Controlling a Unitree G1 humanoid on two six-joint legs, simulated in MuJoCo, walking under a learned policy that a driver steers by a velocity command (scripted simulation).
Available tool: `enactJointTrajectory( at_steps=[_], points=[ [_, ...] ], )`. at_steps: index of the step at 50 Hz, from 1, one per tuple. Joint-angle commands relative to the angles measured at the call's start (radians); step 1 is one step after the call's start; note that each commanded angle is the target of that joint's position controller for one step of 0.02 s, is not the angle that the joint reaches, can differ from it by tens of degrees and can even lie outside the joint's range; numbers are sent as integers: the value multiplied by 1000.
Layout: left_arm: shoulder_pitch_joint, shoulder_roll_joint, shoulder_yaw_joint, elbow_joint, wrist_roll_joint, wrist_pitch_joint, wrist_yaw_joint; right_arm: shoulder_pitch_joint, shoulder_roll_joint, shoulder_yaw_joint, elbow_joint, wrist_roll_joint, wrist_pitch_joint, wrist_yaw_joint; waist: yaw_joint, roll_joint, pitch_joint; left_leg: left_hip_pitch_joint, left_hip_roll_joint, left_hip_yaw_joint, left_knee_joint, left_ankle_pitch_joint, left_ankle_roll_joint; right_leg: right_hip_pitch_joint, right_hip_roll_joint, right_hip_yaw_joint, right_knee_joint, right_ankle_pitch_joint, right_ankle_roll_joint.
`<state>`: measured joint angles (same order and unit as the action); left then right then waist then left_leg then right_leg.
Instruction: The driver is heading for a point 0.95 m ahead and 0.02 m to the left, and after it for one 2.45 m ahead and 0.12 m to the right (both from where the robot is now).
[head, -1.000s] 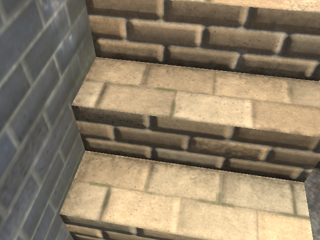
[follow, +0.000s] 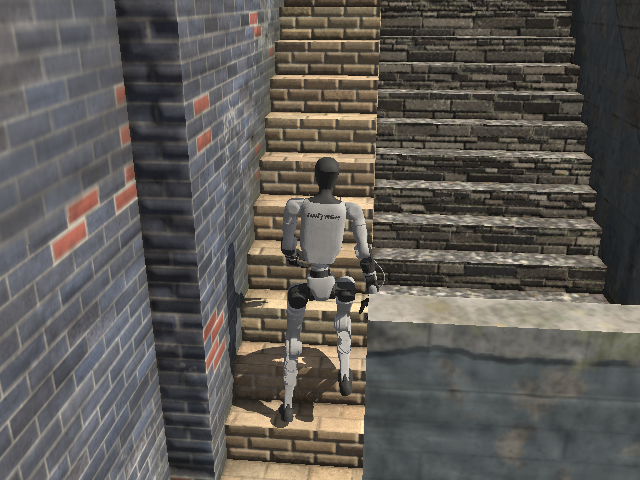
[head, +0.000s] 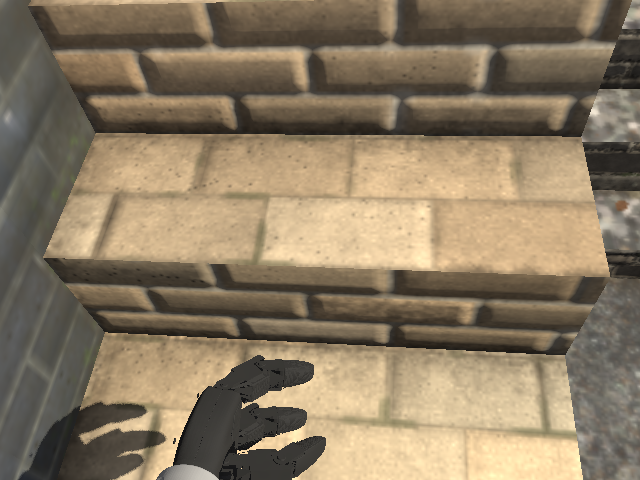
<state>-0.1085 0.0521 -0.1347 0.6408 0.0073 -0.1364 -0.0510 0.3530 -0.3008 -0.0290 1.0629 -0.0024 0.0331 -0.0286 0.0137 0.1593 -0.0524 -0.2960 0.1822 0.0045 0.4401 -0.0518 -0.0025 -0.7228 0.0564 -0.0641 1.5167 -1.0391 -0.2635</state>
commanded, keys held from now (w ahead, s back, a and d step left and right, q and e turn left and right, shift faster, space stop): w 1.00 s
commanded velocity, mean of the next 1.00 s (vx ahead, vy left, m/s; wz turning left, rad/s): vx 0.49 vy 0.00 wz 0.00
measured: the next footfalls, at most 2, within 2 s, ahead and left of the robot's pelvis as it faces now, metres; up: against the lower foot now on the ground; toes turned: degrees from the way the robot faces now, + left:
right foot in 0.18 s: -0.14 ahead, -0.17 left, +0.04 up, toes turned -11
left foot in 0.26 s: +0.09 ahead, +0.06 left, +0.22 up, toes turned +0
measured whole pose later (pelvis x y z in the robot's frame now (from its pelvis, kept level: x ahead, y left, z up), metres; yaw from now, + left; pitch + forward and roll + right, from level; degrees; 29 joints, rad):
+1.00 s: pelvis +0.01 +0.03 +0.05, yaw +2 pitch +1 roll +6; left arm 0.52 0.12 -0.01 1.14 0.00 -0.07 0.01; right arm -0.08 -0.10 0.08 0.64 -0.01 0.00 0.01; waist 0.02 -0.04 -0.03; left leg -0.73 -0.03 0.18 1.31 -0.80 0.06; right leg -0.14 -0.10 0.06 0.59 0.11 -0.11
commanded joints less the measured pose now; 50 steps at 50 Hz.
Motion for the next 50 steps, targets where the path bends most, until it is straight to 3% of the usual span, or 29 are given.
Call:
enactJointTrajectory(
  at_steps=[1, 3, 5, 6, 8, 11, 13, 14, 16, 17, 19, 23, 25, 27, 28, 29, 30, 31, 32, 33, 35, 36, 38, 40, 44, 46, 47, 49, 50],
  points=[
    [608, 430, 175, 145, -20, 53, 17, -109, -40, -12, -208, -31, -78, 103, 198, -828, -572, -524, -268, -106, 907, -262, 53, 1289, -260, 665, -1013, 1306, -91],
    [228, 219, 123, 115, -19, 61, 26, -289, -107, -41, -347, 52, -93, 138, -1, -496, -50, -693, -257, -4, 1393, -558, 22, 745, -131, 204, -1049, 1382, 115],
    [116, 10, 71, 177, -13, 60, 23, -348, -46, -6, -386, 22, -69, 82, -20, -282, 265, -672, -268, 78, 1442, -767, 39, 607, -148, 27, -1632, 1239, 171],
    [102, -1, 72, 208, 41, 71, 28, -241, -29, -6, -408, 32, -67, 92, -93, -227, 233, -715, -307, 70, 1676, -820, 28, 673, -192, 0, -1601, 1387, 170],
    [126, 264, 146, 205, 35, 85, 54, -103, 42, 16, -477, 52, -84, 102, -202, -179, 32, -801, -272, -28, 1828, -796, 58, 837, -280, 14, -1294, 1717, 174],
    [-120, 515, 222, 6, 95, 38, 61, 223, -147, -25, -433, -14, -78, 100, -418, -142, -240, -14, -206, 8, 787, -425, 53, 648, -256, 16, -1104, 2368, 157],
    [-151, 407, 197, 35, 14, 42, 24, 336, -82, -38, -255, -71, -6, 40, -423, -188, -254, 198, -177, -44, 341, -130, 123, 700, -308, 61, -884, 2179, 110],
    [188, 126, 166, 38, -19, 56, 22, 66, -211, -66, -232, -95, -26, 39, -9, 362, -125, 106, -138, -554, 295, 33, 316, 419, 92, 93, -376, 1067, 204],
    [257, 206, 169, 102, -65, 32, -23, 38, -64, -34, -266, -46, -32, 46, -20, 142, -158, -25, -93, -729, 127, -575, 389, 320, 132, 267, 58, 782, 241],
    [221, 197, 161, 89, -37, 22, -21, 31, -48, -31, -238, 0, -62, 64, -2, 36, -68, -106, -79, -697, 128, -481, 362, 254, 106, 212, 73, 707, 247],
    [187, 231, 159, 80, 10, 45, -6, -123, 44, -12, -222, 1, -105, 55, 57, -95, 22, -287, -104, -460, 322, -186, 236, 284, 48, 168, 101, 672, 271],
    [657, 283, 175, 229, 30, 142, 59, -520, 64, 35, -328, -17, -121, 41, 299, -143, 11, -850, -67, -164, 468, -314, 138, 600, -8, 9, -89, 802, 240],
    [494, 213, 143, 199, 65, 162, 100, -477, 75, 47, -360, 12, -82, 27, 162, -230, 116, -939, -115, -44, 535, -441, 75, 705, -108, 8, -837, 974, 144],
    [503, 49, 95, 252, 51, 147, 57, -278, 75, 47, -362, 24, -29, 8, 88, -310, 132, -698, -259, 110, 1241, -483, 82, 520, -171, 131, -1334, 1085, 38],
    [544, -2, 74, 307, 43, 122, 37, -328, 150, 69, -436, 7, -40, 19, 83, -396, 169, -615, -308, 145, 1554, -575, 84, 428, -151, -20, -1451, 1449, 72],
    [460, -40, 41, 321, 41, 113, 34, -217, 233, 93, -480, 45, -58, 44, -52, -414, 197, -630, -348, 36, 1774, -605, 109, 407, -183, -8, -1560, 1529, 97],
    [405, -44, 28, 306, 63, 99, 14, -173, 235, 79, -481, 69, -79, 71, -127, -231, 190, -752, -418, -86, 1952, -529, 146, 460, -195, 113, -1396, 1458, 192],
    [502, 164, 85, 317, 92, 96, 26, -208, 314, 101, -498, 46, -117, 100, -104, -192, 46, -971, -412, -140, 2092, -421, 157, 723, -246, 160, -941, 2016, 298],
    [704, 349, 154, 323, 75, 89, 70, -117, 297, 115, -463, 4, -166, 137, -62, -158, -134, -1201, -336, -145, 2007, -339, 126, 1102, -321, 247, -858, 2035, 254],
    [816, 370, 179, 336, 49, 91, 103, -180, 209, 104, -443, 3, -178, 140, 29, -120, -174, -1401, -287, -170, 1962, -349, 97, 1336, -356, 362, -935, 1752, 171],
    [633, 394, 183, 265, 73, 48, 141, -347, 167, 114, -483, 74, -131, 99, 0, -301, -143, -1473, -159, -326, 1943, -319, -20, 1239, -605, 827, -1173, 1278, -11],
    [625, 283, 157, 276, 70, 35, 139, -429, 130, 96, -457, 58, -106, 80, 29, -85, -70, -1496, -179, -316, 2006, -261, -49, 1159, -551, 794, -1217, 1063, 5],
    [609, 185, 129, 299, 51, 24, 110, -569, 136, 102, -499, 28, -84, 55, 61, -140, 183, -1464, -177, -216, 1934, -288, -58, 884, -434, 591, -1239, 1052, 46],
    [648, 155, 117, 346, 37, 40, 101, -721, 172, 128, -579, -5, -87, 52, 100, -235, 215, -1267, -147, -7, 1689, -161, -36, 635, -288, 397, -1326, 1011, 68],
    [787, 226, 125, 503, -20, 62, 106, -734, 245, 171, -625, 30, -72, 38, 56, -418, 33, -303, -209, 306, 940, -483, 69, 348, -277, 142, -1498, 1892, 68],
    [858, 313, 141, 551, 1, 51, 106, -444, 104, 97, -568, 51, -58, 33, -109, -455, -215, -72, -256, 175, 820, -523, 152, 674, -264, 91, -1153, 2735, 85],
    [743, 420, 170, 513, -11, 39, 91, -256, 27, 60, -496, 31, -40, 38, -204, -467, -248, 36, -233, 69, 555, -462, 163, 738, -306, 126, -1039, 2601, 71],
    [616, 329, 179, 415, -24, 48, 49, 73, -61, -10, -289, -40, 5, 18, -232, -121, -316, 299, -82, -449, 271, -746, 272, 354, -103, 105, -678, 1925, 120],
    [450, 244, 168, 333, 1, 41, 37, 0, -35, -3, -274, -63, 13, 12, -169, 87, -225, 86, 47, -671, 121, -646, 312, 263, 2, 186, -232, 1040, 161]
  ],
)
